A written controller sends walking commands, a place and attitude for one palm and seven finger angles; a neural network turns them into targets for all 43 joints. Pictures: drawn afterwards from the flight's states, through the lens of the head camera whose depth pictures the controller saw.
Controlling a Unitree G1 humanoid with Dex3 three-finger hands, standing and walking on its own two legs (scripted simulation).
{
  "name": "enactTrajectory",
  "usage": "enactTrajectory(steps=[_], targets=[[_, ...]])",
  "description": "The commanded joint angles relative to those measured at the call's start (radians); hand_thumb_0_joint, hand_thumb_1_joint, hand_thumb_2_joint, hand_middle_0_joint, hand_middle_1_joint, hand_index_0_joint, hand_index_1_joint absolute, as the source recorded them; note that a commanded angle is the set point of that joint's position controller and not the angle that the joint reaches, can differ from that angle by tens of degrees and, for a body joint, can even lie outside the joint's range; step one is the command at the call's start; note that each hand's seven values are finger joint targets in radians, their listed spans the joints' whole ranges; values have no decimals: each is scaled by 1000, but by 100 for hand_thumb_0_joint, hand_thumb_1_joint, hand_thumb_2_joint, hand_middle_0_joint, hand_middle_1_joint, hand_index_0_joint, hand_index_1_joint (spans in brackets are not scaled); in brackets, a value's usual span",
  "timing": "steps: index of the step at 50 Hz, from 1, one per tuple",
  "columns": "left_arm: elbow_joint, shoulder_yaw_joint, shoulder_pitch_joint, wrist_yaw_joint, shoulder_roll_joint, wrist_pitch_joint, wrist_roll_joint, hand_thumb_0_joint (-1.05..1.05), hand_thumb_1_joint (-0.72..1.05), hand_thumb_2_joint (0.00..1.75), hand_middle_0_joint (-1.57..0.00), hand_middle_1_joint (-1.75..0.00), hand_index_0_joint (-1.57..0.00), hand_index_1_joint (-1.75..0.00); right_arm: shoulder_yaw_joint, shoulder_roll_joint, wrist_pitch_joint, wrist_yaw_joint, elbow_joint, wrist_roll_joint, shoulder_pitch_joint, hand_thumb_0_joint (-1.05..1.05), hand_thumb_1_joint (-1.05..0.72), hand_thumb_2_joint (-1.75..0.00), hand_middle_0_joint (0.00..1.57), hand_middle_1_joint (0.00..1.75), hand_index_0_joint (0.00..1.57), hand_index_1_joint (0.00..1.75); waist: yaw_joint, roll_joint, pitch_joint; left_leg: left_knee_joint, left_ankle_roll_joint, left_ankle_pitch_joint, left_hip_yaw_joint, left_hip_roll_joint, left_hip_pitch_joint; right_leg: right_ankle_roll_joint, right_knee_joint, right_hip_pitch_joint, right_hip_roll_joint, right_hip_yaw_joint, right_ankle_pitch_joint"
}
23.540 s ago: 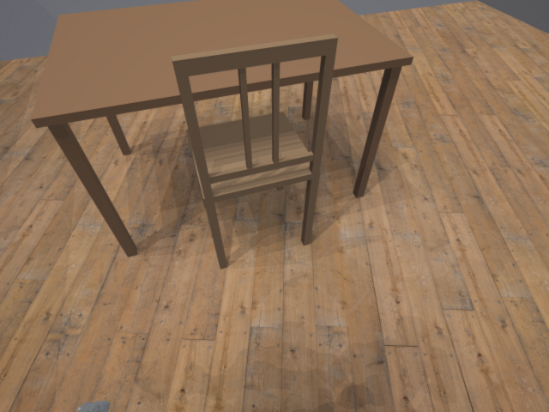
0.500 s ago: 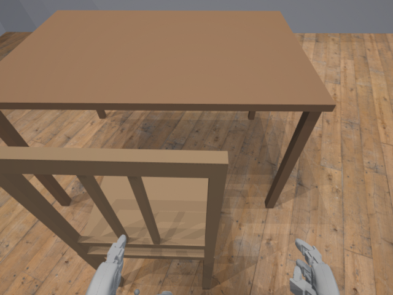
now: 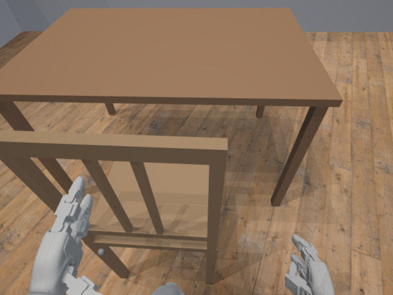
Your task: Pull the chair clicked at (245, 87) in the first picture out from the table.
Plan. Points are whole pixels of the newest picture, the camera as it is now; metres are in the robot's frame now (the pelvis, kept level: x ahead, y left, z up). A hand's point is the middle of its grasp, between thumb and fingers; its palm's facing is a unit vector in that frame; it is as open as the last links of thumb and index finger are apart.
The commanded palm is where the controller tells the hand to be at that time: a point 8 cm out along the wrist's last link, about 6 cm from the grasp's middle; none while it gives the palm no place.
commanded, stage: draw the hand back to the body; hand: left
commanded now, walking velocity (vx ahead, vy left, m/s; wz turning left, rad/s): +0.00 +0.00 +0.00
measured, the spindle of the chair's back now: (112, 200) +0.32 +0.22 -0.01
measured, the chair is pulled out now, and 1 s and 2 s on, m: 0.20 0.20 0.20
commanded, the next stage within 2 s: step back with the hand held close in 1.08 s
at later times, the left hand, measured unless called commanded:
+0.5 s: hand (33, 198) +0.22 +0.25 +0.18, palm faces +0.34 -0.85 -0.39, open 12.3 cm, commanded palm +0.18 +0.30 +0.21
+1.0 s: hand (8, 172) +0.24 +0.27 +0.22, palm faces +0.42 -0.82 -0.39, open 7.5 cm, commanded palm +0.19 +0.31 +0.24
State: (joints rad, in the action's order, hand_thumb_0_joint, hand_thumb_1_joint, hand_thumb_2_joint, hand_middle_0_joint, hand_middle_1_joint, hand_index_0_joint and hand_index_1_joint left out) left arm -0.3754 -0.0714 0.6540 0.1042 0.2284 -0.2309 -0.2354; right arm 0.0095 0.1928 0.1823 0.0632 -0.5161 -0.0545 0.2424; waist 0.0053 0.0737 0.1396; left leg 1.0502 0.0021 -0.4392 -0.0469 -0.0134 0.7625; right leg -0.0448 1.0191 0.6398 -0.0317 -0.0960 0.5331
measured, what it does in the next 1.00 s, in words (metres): rises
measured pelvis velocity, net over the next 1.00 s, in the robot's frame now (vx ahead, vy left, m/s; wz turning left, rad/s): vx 0.04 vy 0.02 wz -0.03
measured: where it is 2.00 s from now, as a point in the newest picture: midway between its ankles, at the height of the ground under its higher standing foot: outside the picture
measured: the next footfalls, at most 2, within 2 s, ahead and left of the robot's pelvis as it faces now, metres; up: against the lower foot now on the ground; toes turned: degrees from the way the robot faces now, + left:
none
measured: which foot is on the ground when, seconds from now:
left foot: down 0.00-1.00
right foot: down 0.00-1.00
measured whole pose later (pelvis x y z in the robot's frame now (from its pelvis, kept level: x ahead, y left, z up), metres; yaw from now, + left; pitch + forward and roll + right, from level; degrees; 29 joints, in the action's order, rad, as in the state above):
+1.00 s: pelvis +0.04 +0.02 +0.07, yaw -2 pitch -4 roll +0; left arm -0.44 -0.32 0.50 -0.12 0.34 -0.01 -0.09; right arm 0.01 0.22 0.09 0.07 -0.64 -0.01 0.18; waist 0.06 0.05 -0.01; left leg 0.47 -0.02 -0.26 0.02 0.01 0.15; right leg -0.01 0.41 0.04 -0.01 -0.03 0.31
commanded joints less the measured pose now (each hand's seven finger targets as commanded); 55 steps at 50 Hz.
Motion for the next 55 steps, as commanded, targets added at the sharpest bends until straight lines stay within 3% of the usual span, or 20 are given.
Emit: enactTrajectory(steps=[1,2,3,5,7,8,13,15,19,20,23,28,31,35,38,39,41,43,48,55], targets=[[-181,-163,38,-112,276,31,118,0,-33,31,-3,-5,-3,-5,-55,119,30,37,164,5,-117,0,-90,-90,20,30,20,30,63,-7,50,-219,-33,81,18,-4,-228,15,-359,-52,54,154,-79],[-243,-108,27,-160,189,75,132,0,-30,32,-4,-5,-4,-5,-40,105,9,44,189,9,-122,0,-90,-90,20,30,20,30,28,-11,8,-232,-37,88,22,2,-257,22,-390,-50,66,137,-79],[-247,-108,10,-192,183,109,150,0,-26,34,-4,-6,-4,-6,-38,108,-6,47,181,12,-123,0,-90,-90,20,30,20,30,30,6,8,-250,-37,93,23,2,-281,19,-404,-77,63,123,-81],[-228,-89,10,-222,166,144,163,0,-19,37,-5,-8,-5,-8,-30,110,-30,56,172,16,-133,0,-90,-90,20,30,20,30,22,-55,-42,-278,-42,94,29,-3,-317,29,-442,-90,60,109,-84],[-253,-111,-30,-244,199,151,169,0,-12,41,-6,-9,-6,-9,-26,118,-34,65,171,19,-147,0,-90,-90,20,30,20,30,24,-90,-47,-316,-44,101,29,-3,-361,32,-478,-125,61,104,-88],[-256,-132,-48,-255,221,155,172,0,-8,43,-7,-10,-7,-10,-24,122,-32,69,164,20,-156,0,-90,-90,20,30,20,30,26,-74,-50,-335,-44,110,27,-2,-382,29,-494,-145,61,103,-101],[-268,-166,-86,-274,237,158,180,0,10,51,-9,-14,-9,-14,-16,129,-12,71,126,25,-163,0,-90,-90,20,30,20,30,37,-15,-55,-433,-40,172,16,1,-488,24,-519,-241,53,77,-214],[-246,-176,-69,-272,227,161,177,0,17,55,-10,-15,-10,-15,-17,129,-11,67,113,25,-169,0,-90,-90,20,30,20,30,43,-54,-67,-463,-40,216,16,-3,-517,27,-527,-276,49,70,-271],[-276,-218,-86,-271,243,162,178,0,32,62,-12,-18,-12,-18,-14,125,-1,53,88,28,-178,0,-90,-90,20,30,20,30,52,6,-49,-508,-33,338,18,-6,-587,22,-544,-364,51,67,-393],[-270,-230,-88,-271,247,162,176,0,36,64,-13,-19,-13,-19,-16,126,-1,50,82,29,-179,0,-90,-90,20,30,20,30,53,-24,-53,-516,-33,362,19,-9,-600,23,-554,-377,50,65,-421],[-269,-268,-103,-266,262,169,172,0,47,69,-14,-21,-14,-21,-18,129,-2,40,65,32,-192,0,-90,-90,20,30,20,30,59,-24,-62,-541,-28,447,19,-15,-634,21,-575,-423,47,63,-487],[-286,-327,-159,-262,289,173,166,0,65,78,-16,-25,-16,-25,-16,132,-9,24,51,36,-195,0,-90,-90,20,30,20,30,62,2,-73,-581,-17,525,13,-26,-679,18,-609,-465,45,61,-515],[-357,-377,-232,-270,338,162,164,0,75,83,-18,-27,-18,-27,-15,133,-2,24,52,39,-191,0,-90,-90,20,30,20,30,63,23,-24,-597,-16,538,14,-26,-723,19,-620,-495,47,63,-521],[-353,-418,-282,-275,356,161,157,0,90,90,-20,-30,-20,-30,-14,137,1,20,34,38,-193,0,-90,-90,20,30,20,30,63,29,-34,-609,-12,565,12,-29,-738,16,-635,-512,46,60,-535],[-213,-350,-200,-255,254,179,155,0,90,90,-20,-30,-20,-30,-23,139,-15,7,27,39,-196,0,-90,-90,20,30,20,30,60,-17,-89,-615,-15,557,23,-30,-722,19,-653,-500,44,58,-543],[-179,-333,-195,-249,237,179,151,0,90,90,-20,-30,-20,-30,-25,137,-27,1,25,37,-194,0,-90,-90,20,30,20,30,58,-64,-119,-619,-18,534,24,-33,-708,22,-656,-490,45,54,-541],[-213,-349,-226,-244,267,169,152,0,90,90,-20,-30,-20,-30,-35,147,-39,2,37,36,-203,0,-90,-90,20,30,20,30,61,-81,-83,-622,-24,501,26,-32,-712,25,-655,-502,47,59,-530],[-229,-373,-233,-245,296,162,155,0,90,90,-20,-30,-20,-30,-33,145,-40,2,38,38,-211,0,-90,-90,20,30,20,30,67,-19,-79,-629,-22,469,27,-25,-701,19,-661,-514,51,65,-507],[-288,-406,-224,-250,335,147,154,0,90,90,-20,-30,-20,-30,-31,138,-36,8,45,37,-220,0,-90,-90,20,30,20,30,72,10,-69,-627,-25,450,32,-21,-700,14,-667,-524,51,69,-506],[-262,-381,-234,-250,304,131,151,0,90,90,-20,-30,-20,-30,-35,138,-28,14,34,32,-216,0,-90,-90,20,30,20,30,61,1,-113,-624,-28,398,37,-20,-692,19,-679,-491,52,71,-471]])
